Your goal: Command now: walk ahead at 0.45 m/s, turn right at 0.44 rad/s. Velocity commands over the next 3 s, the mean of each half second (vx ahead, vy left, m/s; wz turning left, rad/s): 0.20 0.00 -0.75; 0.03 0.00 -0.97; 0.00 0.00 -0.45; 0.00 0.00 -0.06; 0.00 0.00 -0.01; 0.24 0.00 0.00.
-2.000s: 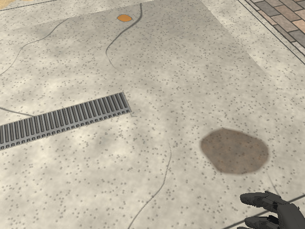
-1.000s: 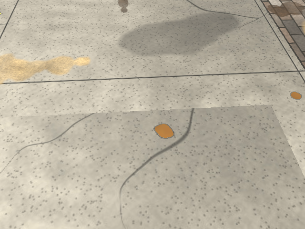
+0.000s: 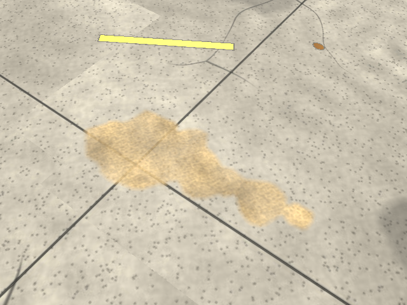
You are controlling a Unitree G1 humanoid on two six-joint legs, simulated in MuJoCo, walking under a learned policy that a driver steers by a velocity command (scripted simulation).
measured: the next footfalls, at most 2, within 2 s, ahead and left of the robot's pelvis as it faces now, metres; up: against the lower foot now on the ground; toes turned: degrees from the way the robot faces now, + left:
right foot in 0.26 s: +0.33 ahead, -0.08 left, +0.00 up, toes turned -14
left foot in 0.76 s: +0.41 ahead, +0.08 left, +0.00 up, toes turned -49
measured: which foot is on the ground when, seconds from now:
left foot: down 0.00-0.26, up 0.28-0.74, down 0.76-1.00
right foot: up 0.00-0.24, down 0.26-0.76, up 0.78-1.00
